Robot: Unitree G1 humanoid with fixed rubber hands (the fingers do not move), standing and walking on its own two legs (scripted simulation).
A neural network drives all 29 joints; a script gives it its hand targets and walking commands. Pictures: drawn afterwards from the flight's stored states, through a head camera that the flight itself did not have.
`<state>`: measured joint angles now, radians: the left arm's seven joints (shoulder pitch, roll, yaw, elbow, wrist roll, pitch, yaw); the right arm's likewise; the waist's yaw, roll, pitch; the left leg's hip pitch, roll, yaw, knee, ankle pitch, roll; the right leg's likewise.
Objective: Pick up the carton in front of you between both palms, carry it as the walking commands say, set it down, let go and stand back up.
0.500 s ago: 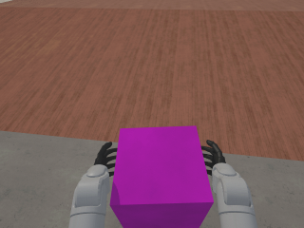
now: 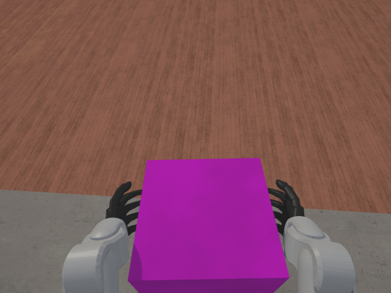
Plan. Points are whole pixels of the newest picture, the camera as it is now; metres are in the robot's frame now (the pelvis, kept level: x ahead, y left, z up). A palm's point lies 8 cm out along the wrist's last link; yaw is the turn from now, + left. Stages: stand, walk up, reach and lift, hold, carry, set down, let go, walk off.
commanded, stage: carry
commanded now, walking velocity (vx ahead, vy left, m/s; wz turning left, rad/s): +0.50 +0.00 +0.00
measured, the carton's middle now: (204, 238) +0.25 +0.00 +0.02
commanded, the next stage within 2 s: none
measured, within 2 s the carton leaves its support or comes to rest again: neither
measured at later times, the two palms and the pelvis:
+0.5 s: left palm (156, 126) +0.54 +0.13 +0.07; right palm (264, 120) +0.57 -0.17 +0.07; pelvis +0.32 -0.05 +0.00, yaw +5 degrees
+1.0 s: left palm (158, 43) +0.97 +0.17 +0.13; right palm (237, 43) +0.97 -0.13 +0.13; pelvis +0.63 +0.02 -0.01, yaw +2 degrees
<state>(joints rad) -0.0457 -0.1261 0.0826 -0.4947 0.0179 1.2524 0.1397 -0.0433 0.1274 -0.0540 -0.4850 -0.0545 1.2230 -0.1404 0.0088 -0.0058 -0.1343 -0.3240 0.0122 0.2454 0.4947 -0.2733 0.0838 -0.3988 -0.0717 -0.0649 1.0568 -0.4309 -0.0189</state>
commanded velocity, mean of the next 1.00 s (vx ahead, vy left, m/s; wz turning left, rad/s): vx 0.50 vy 0.00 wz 0.00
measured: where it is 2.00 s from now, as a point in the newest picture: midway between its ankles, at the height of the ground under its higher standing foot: (196, 143)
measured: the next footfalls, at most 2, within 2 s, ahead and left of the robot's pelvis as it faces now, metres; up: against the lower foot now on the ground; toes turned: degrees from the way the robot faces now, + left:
right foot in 0.34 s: +0.40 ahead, -0.11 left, +0.00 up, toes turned -9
left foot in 0.86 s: +0.73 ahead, +0.10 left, +0.00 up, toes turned +13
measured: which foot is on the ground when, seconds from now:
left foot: down 0.00-0.36, up 0.38-0.84, down 0.86-1.00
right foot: up 0.00-0.32, down 0.34-0.88, up 0.90-1.00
